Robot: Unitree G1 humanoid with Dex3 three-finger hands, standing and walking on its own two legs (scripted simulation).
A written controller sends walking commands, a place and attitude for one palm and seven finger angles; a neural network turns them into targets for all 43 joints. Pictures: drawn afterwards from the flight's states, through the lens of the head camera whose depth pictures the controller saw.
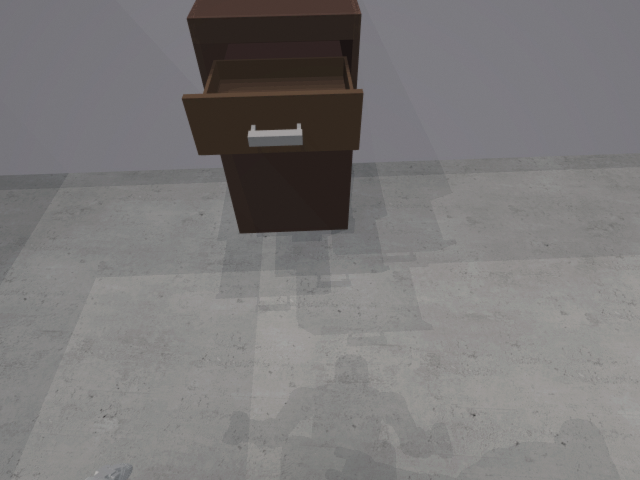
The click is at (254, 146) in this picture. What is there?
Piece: drawer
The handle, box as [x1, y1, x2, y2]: [248, 123, 302, 146]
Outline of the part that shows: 300,123 297,123 296,129 256,131 255,125 251,125 251,130 248,131 249,146 302,144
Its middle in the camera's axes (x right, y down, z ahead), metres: -0.11 -0.26 +0.94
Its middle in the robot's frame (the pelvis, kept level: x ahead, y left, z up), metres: +0.87 +0.16 -0.06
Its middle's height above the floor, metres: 0.71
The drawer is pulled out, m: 0.30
